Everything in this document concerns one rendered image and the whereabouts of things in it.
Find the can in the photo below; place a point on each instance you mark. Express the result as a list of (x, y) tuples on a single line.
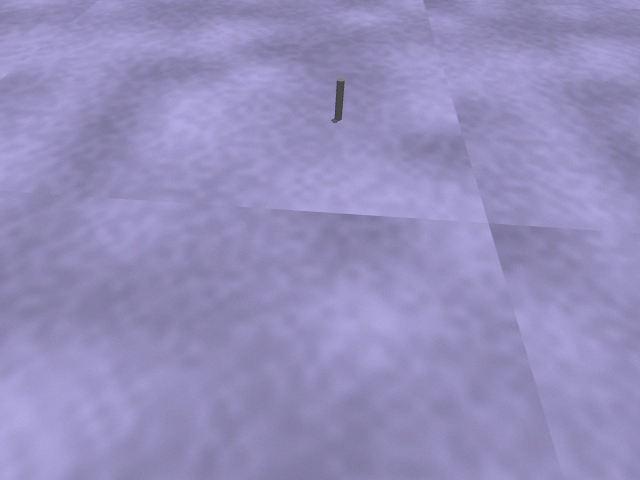
[(339, 98)]

